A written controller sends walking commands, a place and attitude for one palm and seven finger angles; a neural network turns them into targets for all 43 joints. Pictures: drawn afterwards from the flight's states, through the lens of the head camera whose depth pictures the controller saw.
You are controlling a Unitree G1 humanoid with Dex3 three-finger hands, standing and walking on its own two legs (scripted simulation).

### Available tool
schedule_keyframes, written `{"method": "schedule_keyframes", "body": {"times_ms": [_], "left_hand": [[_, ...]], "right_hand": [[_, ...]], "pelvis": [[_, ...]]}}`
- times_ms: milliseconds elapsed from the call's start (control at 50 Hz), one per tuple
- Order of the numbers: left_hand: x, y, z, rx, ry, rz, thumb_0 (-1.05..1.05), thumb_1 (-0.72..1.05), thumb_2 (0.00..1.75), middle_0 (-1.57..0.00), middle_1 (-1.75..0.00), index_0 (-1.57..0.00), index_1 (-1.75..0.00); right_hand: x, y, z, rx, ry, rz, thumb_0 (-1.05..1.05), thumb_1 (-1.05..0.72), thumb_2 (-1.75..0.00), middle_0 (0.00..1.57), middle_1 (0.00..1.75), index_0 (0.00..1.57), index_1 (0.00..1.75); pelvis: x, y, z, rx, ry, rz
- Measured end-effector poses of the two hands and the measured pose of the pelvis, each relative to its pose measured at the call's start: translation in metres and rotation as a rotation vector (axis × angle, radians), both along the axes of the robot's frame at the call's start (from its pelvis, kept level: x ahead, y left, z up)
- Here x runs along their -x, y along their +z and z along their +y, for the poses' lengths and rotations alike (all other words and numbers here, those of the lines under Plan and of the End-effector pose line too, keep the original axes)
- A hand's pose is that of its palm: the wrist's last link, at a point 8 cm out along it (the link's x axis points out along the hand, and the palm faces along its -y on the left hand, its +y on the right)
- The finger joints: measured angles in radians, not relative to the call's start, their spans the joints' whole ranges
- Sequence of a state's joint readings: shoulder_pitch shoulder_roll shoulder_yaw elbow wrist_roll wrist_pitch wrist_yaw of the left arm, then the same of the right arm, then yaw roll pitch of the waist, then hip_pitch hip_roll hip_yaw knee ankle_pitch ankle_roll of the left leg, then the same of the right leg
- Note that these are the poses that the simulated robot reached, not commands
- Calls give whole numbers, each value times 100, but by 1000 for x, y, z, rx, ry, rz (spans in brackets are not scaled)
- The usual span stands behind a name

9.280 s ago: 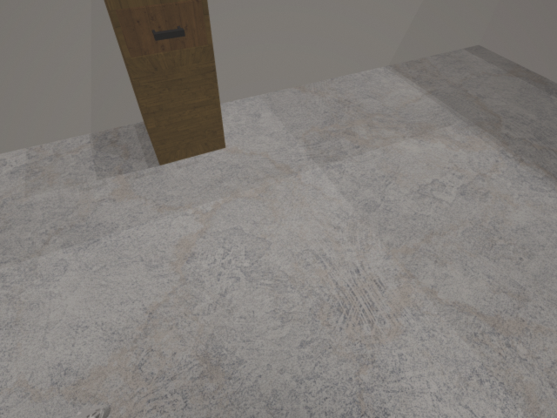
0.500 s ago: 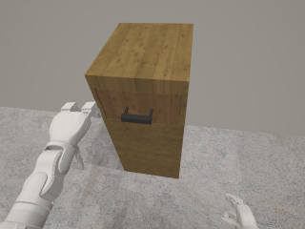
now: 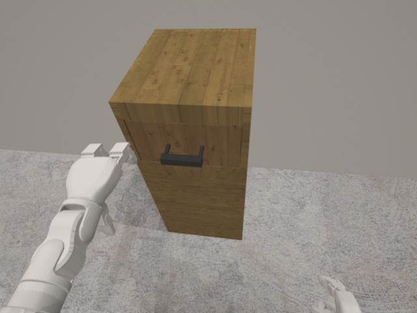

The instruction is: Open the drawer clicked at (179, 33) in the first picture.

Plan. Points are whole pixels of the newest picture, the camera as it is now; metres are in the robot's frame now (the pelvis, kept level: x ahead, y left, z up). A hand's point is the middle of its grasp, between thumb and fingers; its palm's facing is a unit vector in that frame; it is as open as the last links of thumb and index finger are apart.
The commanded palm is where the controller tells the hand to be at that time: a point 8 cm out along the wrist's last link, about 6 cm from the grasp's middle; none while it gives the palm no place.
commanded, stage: move the hooked fingers above the handle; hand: left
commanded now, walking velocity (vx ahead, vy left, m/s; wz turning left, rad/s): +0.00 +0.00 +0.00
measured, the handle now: (183, 154) +0.54 +0.16 -0.09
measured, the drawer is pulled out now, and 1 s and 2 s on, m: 0.00 0.00 0.00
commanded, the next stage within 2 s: none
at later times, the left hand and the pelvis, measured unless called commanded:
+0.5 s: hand (138, 176) +0.37 +0.21 +0.03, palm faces -0.01 -0.05 -1.00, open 13.8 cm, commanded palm +0.35 +0.22 +0.09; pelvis +0.00 -0.01 -0.01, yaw +0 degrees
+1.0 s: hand (160, 165) +0.43 +0.18 +0.00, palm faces -0.02 -0.03 -1.00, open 13.8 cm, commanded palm +0.40 +0.19 +0.06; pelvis +0.00 +0.00 -0.02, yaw +0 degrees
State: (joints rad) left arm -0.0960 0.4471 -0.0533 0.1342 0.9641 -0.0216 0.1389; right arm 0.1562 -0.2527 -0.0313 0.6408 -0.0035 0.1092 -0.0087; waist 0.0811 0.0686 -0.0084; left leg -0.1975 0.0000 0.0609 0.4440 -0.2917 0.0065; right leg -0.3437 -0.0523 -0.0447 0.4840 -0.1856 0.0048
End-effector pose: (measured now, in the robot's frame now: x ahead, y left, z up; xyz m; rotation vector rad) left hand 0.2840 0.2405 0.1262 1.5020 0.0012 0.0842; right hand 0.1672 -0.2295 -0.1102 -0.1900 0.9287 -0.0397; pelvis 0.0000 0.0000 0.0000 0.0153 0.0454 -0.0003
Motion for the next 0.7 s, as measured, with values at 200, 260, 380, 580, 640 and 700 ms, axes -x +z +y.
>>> {"method": "schedule_keyframes", "body": {"times_ms": [200, 260, 380, 580, 640, 700], "left_hand": [[-15, -16, -10, -2, -43, 53, 0, -49, 30, -31, -120, -32, -120], [-23, -19, -16, -2, -63, 43, 0, -49, 30, -32, -120, -32, -120], [-44, -28, -23, -13, -64, 38, 0, -49, 30, -31, -120, -32, -120], [-76, -45, -29, -23, -57, 81, 0, -49, 30, -31, -120, -32, -120], [-84, -48, -32, -23, -69, 78, 0, -49, 30, -31, -120, -32, -120], [-90, -51, -37, -21, -81, 65, 0, -49, 30, -31, -120, -32, -120]], "right_hand": [[-4, 2, 3, 5, 21, -24, 1, -91, -90, 20, 30, 20, 30], [2, 0, -1, 13, 10, -11, 1, -91, -90, 20, 30, 20, 30], [22, -8, -13, 29, -34, 44, 1, -91, -90, 20, 30, 20, 30], [62, -19, -33, 62, -121, 148, 1, -91, -90, 20, 30, 20, 30], [72, -22, -36, 70, -141, 172, 1, -91, -90, 20, 30, 20, 30], [79, -24, -38, 70, -154, 192, 1, -91, -90, 20, 30, 20, 30]], "pelvis": [[4, -2, -5, -1, 11, 15], [5, -3, -5, -2, 12, 26], [5, -5, -6, -3, 8, 52], [2, -8, -6, -4, 0, 93], [1, -10, -6, -4, -1, 107], [1, -11, -5, -4, -2, 119]]}}
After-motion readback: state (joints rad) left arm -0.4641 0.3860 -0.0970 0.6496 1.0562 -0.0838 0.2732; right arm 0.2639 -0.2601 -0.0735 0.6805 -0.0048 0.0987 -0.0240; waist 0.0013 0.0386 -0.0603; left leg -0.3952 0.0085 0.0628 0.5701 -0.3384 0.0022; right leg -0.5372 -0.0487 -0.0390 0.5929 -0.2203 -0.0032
